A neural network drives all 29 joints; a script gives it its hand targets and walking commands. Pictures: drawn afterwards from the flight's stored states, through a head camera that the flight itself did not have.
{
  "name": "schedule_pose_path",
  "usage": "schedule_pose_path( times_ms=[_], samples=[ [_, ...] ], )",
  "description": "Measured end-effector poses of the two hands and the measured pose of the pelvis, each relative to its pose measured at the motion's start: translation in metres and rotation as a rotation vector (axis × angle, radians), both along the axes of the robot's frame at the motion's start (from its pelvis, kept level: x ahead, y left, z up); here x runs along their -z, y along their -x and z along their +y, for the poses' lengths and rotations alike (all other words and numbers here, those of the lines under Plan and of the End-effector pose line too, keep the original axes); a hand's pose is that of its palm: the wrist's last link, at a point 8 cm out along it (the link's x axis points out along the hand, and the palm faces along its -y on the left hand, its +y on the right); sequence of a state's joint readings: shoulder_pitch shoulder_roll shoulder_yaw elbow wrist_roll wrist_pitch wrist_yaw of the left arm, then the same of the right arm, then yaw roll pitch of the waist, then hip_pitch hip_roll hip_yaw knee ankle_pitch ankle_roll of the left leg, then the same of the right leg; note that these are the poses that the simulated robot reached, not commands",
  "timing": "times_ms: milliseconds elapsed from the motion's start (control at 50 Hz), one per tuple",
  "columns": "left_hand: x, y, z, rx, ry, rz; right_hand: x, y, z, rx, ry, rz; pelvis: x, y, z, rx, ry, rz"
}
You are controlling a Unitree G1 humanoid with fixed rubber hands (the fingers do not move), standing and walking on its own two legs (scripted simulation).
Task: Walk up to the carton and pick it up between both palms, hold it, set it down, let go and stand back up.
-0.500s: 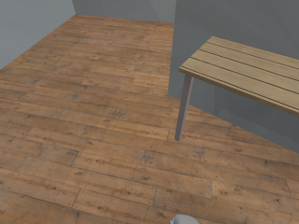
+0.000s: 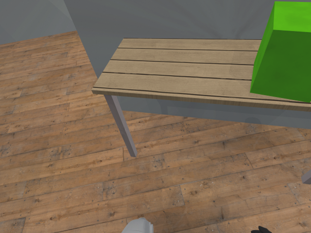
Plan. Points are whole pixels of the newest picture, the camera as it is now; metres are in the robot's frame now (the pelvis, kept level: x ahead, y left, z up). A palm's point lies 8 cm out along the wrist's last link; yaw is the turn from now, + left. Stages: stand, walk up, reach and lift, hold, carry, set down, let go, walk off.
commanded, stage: walk up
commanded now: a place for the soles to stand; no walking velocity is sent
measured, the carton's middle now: (292, 52) +0.72 -0.41 +0.05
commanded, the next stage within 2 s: none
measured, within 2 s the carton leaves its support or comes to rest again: neither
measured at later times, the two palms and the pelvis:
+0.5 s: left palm (142, 154) +0.38 +0.12 -0.10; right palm out of the picture +0.06 -0.30 -0.10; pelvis +0.17 -0.06 +0.01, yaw -23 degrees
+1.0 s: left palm (170, 137) +0.47 +0.03 -0.13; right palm out of the picture +0.28 -0.40 -0.12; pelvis +0.31 -0.16 -0.01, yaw -30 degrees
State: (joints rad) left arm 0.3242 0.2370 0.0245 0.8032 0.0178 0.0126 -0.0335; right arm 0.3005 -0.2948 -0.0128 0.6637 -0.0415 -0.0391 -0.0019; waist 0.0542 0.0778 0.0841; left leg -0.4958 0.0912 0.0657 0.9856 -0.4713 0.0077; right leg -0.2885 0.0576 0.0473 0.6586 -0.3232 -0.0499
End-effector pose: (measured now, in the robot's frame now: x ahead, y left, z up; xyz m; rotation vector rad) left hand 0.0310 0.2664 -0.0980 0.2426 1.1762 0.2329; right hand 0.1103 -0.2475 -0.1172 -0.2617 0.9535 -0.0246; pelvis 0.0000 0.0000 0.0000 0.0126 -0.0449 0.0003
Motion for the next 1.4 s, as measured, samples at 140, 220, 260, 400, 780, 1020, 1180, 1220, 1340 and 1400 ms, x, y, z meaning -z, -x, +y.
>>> schedule_pose_path(
  times_ms=[140,220,260,400,780,1020,1180,1220,1340,1400],
  samples=[
    [0.024,-0.042,-0.009,0.054,0.070,0.061,-0.012,-0.049,0.004,0.087,0.020,-0.076,0.007,-0.058,0.002,0.094,0.007,0.003],
    [0.040,-0.101,-0.015,0.187,0.084,0.063,-0.014,-0.051,-0.010,0.218,0.074,-0.103,0.015,-0.088,0.001,0.170,-0.014,0.002],
    [0.038,-0.138,-0.021,0.268,0.080,0.049,-0.018,-0.038,-0.020,0.300,0.091,-0.072,0.012,-0.100,-0.003,0.210,-0.011,-0.002],
    [0.014,-0.271,-0.074,0.485,0.101,-0.062,-0.028,0.025,-0.043,0.494,0.107,0.105,-0.008,-0.140,-0.031,0.329,-0.013,-0.002],
    [0.013,-0.398,-0.225,0.551,0.056,-0.086,0.014,-0.069,-0.142,0.557,-0.027,0.145,0.008,-0.251,-0.144,0.504,0.015,-0.016],
    [0.034,-0.446,-0.244,0.553,0.108,-0.025,-0.001,-0.173,-0.155,0.581,-0.027,0.030,0.008,-0.312,-0.160,0.527,0.016,-0.013],
    [0.022,-0.484,-0.269,0.616,0.123,-0.056,-0.020,-0.193,-0.183,0.593,0.004,0.020,-0.006,-0.328,-0.168,0.536,0.005,0.020],
    [0.020,-0.491,-0.269,0.623,0.111,-0.056,-0.021,-0.191,-0.188,0.604,0.013,0.030,-0.008,-0.329,-0.169,0.539,0.004,0.022],
    [0.015,-0.500,-0.265,0.631,0.076,-0.047,-0.016,-0.175,-0.189,0.638,0.007,0.086,-0.010,-0.331,-0.171,0.545,0.002,0.020],
    [0.014,-0.498,-0.264,0.635,0.066,-0.034,-0.012,-0.166,-0.184,0.647,-0.005,0.118,-0.011,-0.331,-0.171,0.547,0.002,0.019]
  ],
)
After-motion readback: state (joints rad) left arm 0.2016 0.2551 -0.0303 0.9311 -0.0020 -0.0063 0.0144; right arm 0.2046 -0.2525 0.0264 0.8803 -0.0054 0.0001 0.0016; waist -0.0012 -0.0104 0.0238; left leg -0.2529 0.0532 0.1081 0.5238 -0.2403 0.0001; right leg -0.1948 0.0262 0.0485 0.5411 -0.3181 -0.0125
